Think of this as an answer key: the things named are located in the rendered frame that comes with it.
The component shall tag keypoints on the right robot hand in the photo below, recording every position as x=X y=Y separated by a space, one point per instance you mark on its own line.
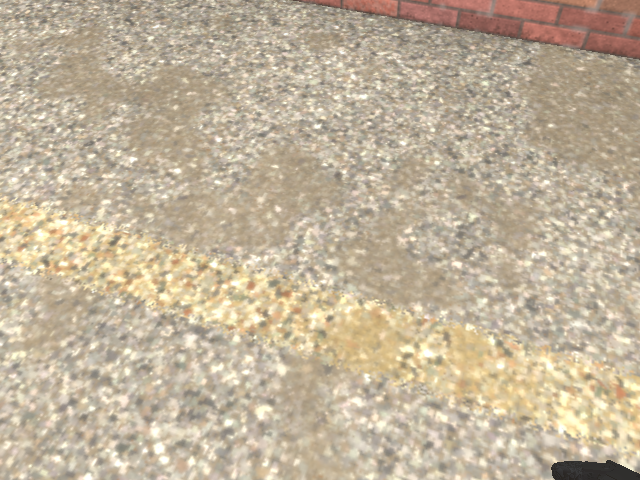
x=578 y=470

